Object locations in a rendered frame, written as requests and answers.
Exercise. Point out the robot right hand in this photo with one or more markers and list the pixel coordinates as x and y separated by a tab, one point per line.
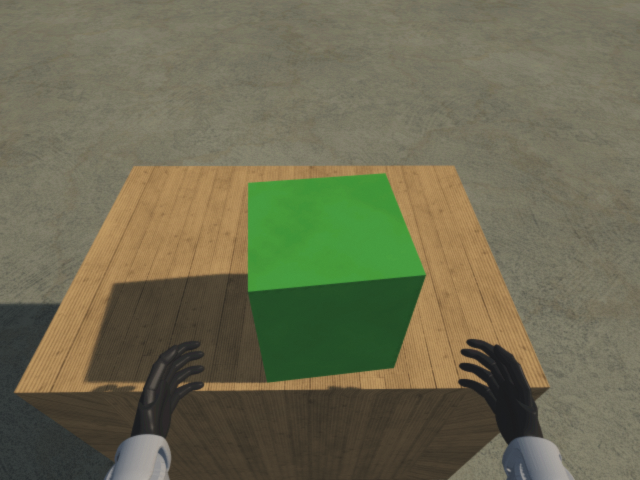
508	395

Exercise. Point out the robot right forearm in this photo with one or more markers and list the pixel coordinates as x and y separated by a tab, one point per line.
534	458

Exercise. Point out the robot left hand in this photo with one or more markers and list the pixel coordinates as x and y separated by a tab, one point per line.
160	394

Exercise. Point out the pedestal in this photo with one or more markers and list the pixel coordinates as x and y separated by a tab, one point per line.
170	265

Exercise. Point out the carton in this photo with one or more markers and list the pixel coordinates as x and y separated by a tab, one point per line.
333	275

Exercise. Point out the robot left forearm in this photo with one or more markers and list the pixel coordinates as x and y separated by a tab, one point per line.
141	457

